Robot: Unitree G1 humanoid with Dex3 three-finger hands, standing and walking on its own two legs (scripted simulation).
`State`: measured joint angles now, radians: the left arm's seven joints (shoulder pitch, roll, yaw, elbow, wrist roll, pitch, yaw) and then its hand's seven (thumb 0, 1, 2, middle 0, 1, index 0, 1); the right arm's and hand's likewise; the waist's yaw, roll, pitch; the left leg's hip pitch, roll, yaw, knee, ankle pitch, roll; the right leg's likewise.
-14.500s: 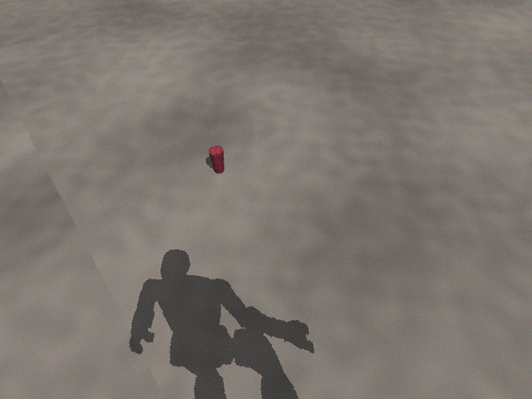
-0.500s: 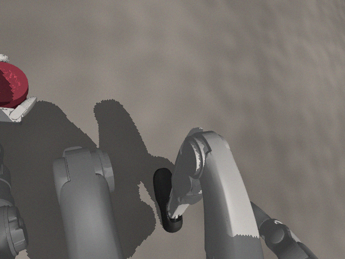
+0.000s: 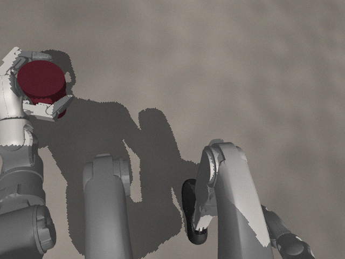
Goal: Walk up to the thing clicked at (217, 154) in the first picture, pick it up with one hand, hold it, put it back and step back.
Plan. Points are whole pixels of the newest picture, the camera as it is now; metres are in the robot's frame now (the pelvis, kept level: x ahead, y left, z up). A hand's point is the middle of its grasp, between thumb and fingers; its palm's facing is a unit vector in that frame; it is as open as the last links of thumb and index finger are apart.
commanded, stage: settle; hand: left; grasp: from the side
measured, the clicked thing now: (49, 95) +0.45 +0.26 -0.08
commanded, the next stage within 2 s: lift in 0.72 s
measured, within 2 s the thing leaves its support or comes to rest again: neither
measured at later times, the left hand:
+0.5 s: hand (42, 81) +0.45 +0.24 +0.00, palm faces +0.16 -0.99 -0.05, open 10.1 cm
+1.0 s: hand (40, 73) +0.45 +0.24 +0.02, palm faces +0.17 -0.98 -0.05, open 10.2 cm
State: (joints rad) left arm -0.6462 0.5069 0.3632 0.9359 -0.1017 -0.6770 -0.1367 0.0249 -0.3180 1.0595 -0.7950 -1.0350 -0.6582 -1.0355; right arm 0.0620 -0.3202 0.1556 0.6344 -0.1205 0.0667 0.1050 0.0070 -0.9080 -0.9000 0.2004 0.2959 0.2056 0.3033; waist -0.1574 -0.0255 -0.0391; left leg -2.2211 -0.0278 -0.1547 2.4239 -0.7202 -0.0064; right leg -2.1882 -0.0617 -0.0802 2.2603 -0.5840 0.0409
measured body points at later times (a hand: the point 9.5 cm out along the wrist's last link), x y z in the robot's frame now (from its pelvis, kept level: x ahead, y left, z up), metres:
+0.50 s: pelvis +0.00 +0.00 +0.03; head +0.20 +0.07 +0.43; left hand +0.44 +0.30 +0.00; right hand +0.15 -0.27 -0.08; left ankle +0.08 +0.12 -0.30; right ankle +0.13 -0.13 -0.30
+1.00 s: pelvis +0.00 -0.01 +0.04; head +0.20 +0.05 +0.45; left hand +0.44 +0.29 +0.03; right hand +0.13 -0.27 -0.07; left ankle +0.08 +0.12 -0.30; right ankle +0.13 -0.13 -0.30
